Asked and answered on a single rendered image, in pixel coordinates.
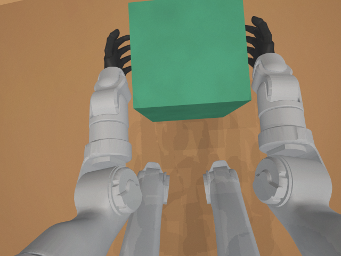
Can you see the right robot shin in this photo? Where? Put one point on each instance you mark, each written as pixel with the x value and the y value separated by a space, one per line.
pixel 220 163

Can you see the right robot upper arm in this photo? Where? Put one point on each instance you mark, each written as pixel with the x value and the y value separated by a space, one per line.
pixel 298 191

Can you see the robot right forearm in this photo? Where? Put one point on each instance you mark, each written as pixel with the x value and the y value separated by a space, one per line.
pixel 280 110

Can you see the carton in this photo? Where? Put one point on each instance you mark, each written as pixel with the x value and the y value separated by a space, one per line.
pixel 189 58

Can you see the robot left forearm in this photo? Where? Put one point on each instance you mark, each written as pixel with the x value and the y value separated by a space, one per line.
pixel 108 123

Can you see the robot shin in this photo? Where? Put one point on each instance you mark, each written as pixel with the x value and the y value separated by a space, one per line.
pixel 153 165
pixel 220 163

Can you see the left robot hand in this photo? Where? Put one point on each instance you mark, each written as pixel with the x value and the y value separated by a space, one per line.
pixel 113 54

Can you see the right robot hand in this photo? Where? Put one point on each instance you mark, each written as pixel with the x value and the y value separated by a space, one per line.
pixel 262 41

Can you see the left robot upper arm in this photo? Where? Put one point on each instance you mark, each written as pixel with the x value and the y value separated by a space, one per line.
pixel 104 200

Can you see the left robot shin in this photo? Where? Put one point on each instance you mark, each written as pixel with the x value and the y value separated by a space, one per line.
pixel 153 165

